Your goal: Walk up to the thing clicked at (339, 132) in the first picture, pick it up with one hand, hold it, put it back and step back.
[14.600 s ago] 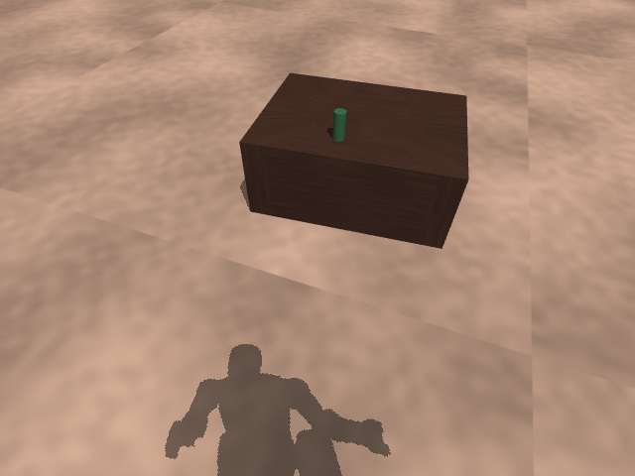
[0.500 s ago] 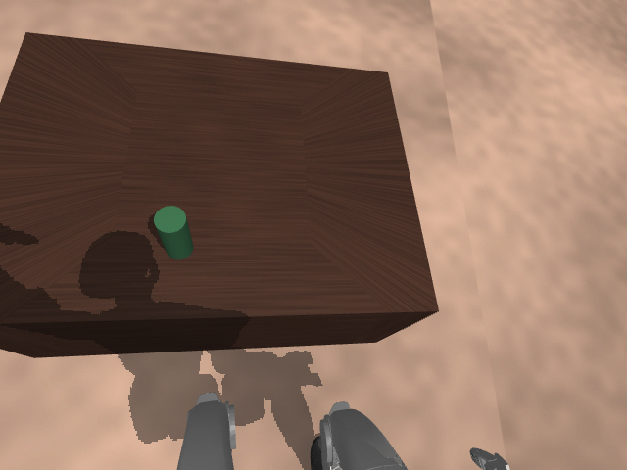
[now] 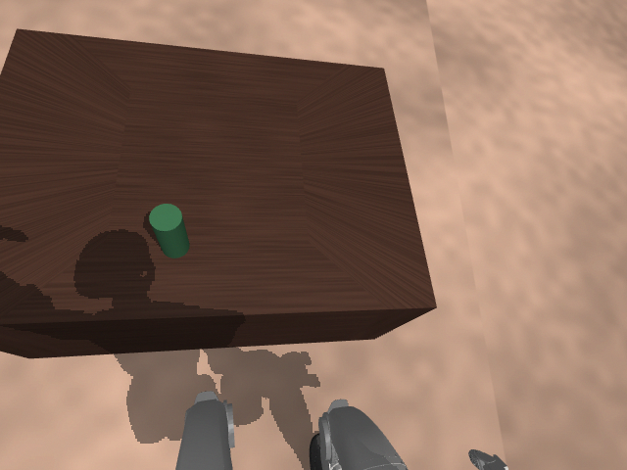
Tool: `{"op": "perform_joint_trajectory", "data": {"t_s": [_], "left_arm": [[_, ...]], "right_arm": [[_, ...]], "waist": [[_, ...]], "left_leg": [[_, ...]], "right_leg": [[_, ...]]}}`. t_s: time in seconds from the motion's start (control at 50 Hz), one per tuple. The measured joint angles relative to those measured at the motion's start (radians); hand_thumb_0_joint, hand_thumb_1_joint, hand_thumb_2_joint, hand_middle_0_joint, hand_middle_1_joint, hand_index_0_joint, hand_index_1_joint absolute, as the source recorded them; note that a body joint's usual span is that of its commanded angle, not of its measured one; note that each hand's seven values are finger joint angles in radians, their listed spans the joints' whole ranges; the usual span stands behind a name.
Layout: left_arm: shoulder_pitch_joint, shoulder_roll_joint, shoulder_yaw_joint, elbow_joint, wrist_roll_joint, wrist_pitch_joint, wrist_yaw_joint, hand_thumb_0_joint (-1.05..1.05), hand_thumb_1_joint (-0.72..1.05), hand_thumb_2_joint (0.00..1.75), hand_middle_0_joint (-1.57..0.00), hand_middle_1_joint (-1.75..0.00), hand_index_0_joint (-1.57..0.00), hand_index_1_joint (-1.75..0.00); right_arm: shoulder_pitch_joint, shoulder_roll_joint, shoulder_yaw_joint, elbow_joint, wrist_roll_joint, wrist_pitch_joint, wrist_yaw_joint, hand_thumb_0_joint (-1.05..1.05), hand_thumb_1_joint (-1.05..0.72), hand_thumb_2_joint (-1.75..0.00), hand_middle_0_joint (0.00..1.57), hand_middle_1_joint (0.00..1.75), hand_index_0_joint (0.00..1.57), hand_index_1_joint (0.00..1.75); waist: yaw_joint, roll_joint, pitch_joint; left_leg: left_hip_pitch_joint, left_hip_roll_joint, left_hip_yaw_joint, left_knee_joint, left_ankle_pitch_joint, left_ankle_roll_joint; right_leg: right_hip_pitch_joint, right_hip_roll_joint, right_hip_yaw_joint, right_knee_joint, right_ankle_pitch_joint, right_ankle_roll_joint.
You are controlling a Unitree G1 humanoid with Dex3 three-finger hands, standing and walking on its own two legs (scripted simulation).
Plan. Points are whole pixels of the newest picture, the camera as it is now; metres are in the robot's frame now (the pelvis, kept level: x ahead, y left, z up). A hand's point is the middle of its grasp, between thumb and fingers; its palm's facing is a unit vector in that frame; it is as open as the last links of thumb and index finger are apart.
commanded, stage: go down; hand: left
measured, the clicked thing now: (171, 232) +0.51 +0.19 -0.22
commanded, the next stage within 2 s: approach in 0.04 s
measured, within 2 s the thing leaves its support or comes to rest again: neither
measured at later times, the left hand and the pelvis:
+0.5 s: hand out of the picture +0.44 +0.35 -0.01, palm faces +0.15 -0.99 +0.07, open 17.7 cm; pelvis -0.01 +0.00 -0.04, yaw -1 degrees
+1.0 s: hand (136, 248) +0.47 +0.24 -0.21, palm faces +0.13 -0.99 +0.07, open 17.7 cm; pelvis -0.06 -0.02 -0.22, yaw -6 degrees
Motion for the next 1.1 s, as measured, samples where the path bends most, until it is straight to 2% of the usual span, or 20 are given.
{"op": "perform_joint_trajectory", "data": {"t_s": [0.22, 0.36, 0.42, 0.54, 0.66, 0.76, 0.84, 0.9, 1.04, 1.1], "left_arm": [[0.002, -0.003, -0.013, 0.018, -0.005, -0.004, 0.001, -0.01, -0.5, 0.03, -0.06, -0.05, -0.06, -0.05], [-0.004, -0.035, -0.039, 0.055, -0.031, -0.047, 0.01, -0.01, -0.57, 0.01, -0.06, -0.05, -0.07, -0.04], [-0.013, -0.056, -0.054, 0.07, -0.032, -0.078, 0.017, -0.01, -0.59, 0.01, -0.05, -0.05, -0.07, -0.04], [-0.036, -0.103, -0.05, 0.083, -0.035, -0.164, 0.038, -0.01, -0.6, 0.0, -0.05, -0.05, -0.06, -0.04], [-0.053, -0.146, -0.024, 0.053, 0.001, -0.229, 0.068, -0.01, -0.6, 0.01, -0.04, -0.06, -0.05, -0.05], [-0.063, -0.187, -0.039, 0.033, 0.031, -0.251, 0.104, -0.01, -0.58, 0.04, -0.03, -0.08, -0.04, -0.07], [-0.104, -0.214, -0.073, 0.056, 0.025, -0.263, 0.138, -0.01, -0.58, 0.05, -0.02, -0.08, -0.03, -0.07], [-0.138, -0.215, -0.081, 0.087, 0.045, -0.273, 0.17, -0.01, -0.59, 0.05, -0.02, -0.08, -0.03, -0.07], [-0.19, -0.234, -0.064, 0.059, 0.09, -0.266, 0.295, -0.01, -0.6, 0.02, -0.03, -0.08, -0.05, -0.06], [-0.194, -0.249, -0.075, 0.015, 0.114, -0.241, 0.351, -0.01, -0.6, 0.02, -0.03, -0.08, -0.05, -0.06]], "right_arm": [[0.003, 0.002, 0.001, -0.002, 0.001, 0.001, 0.004, 0.01, -0.9, -0.89, 0.21, 0.3, 0.21, 0.3], [-0.005, -0.003, 0.0, -0.014, 0.001, -0.005, 0.012, 0.01, -0.88, -0.89, 0.21, 0.3, 0.21, 0.3], [-0.019, -0.007, 0.0, -0.025, -0.004, -0.008, 0.02, 0.0, -0.88, -0.89, 0.2, 0.3, 0.21, 0.3], [-0.062, -0.014, 0.003, -0.047, -0.024, -0.017, 0.045, 0.0, -0.87, -0.89, 0.2, 0.3, 0.21, 0.3], [-0.111, 0.0, 0.005, -0.051, -0.058, -0.006, 0.073, 0.0, -0.88, -0.89, 0.2, 0.3, 0.21, 0.3], [-0.134, 0.024, 0.003, -0.048, -0.08, 0.016, 0.099, 0.0, -0.89, -0.89, 0.2, 0.3, 0.21, 0.3], [-0.144, 0.037, 0.008, -0.041, -0.086, 0.03, 0.118, 0.0, -0.89, -0.89, 0.2, 0.3, 0.21, 0.3], [-0.154, 0.041, 0.016, -0.041, -0.09, 0.043, 0.132, 0.0, -0.9, -0.89, 0.2, 0.3, 0.21, 0.3], [-0.147, 0.046, 0.019, -0.057, -0.096, 0.091, 0.16, 0.0, -0.9, -0.89, 0.2, 0.29, 0.21, 0.3], [-0.141, 0.052, 0.01, -0.047, -0.094, 0.116, 0.164, 0.0, -0.91, -0.89, 0.2, 0.29, 0.21, 0.3]], "waist": [[0.005, 0.002, 0.002], [0.006, -0.004, -0.004], [0.004, -0.009, 0.0], [-0.017, -0.019, -0.019], [-0.043, -0.021, -0.037], [-0.044, -0.012, -0.045], [-0.037, -0.004, -0.05], [-0.04, 0.002, -0.044], [-0.046, 0.002, -0.013], [-0.042, 0.004, -0.005]], "left_leg": [[-0.002, 0.0, 0.001, 0.001, -0.001, 0.002], [-0.049, -0.003, -0.001, 0.035, -0.009, 0.002], [-0.099, -0.003, -0.003, 0.073, -0.016, 0.002], [-0.274, -0.002, -0.011, 0.213, -0.05, 0.002], [-0.468, 0.0, -0.027, 0.402, -0.098, -0.001], [-0.592, -0.001, -0.037, 0.525, -0.119, -0.005], [-0.68, 0.0, -0.04, 0.609, -0.123, -0.007], [-0.745, 0.005, -0.045, 0.675, -0.125, -0.009], [-0.861, 0.015, -0.058, 0.798, -0.119, -0.02], [-0.884, 0.015, -0.062, 0.819, -0.112, -0.027]], "right_leg": [[-0.002, 0.0, 0.001, 0.0, 0.0, 0.002], [-0.05, -0.002, 0.001, 0.041, -0.013, 0.0], [-0.102, -0.002, 0.001, 0.085, -0.026, 0.0], [-0.278, 0.002, 0.002, 0.24, -0.072, -0.001], [-0.469, 0.009, 0.0, 0.44, -0.135, 0.001], [-0.592, 0.013, 0.0, 0.578, -0.169, -0.004], [-0.684, 0.017, 0.005, 0.676, -0.185, 0.0], [-0.752, 0.026, 0.008, 0.749, -0.192, 0.005], [-0.879, 0.045, 0.01, 0.891, -0.194, 0.004], [-0.906, 0.048, 0.009, 0.919, -0.191, 0.0]]}}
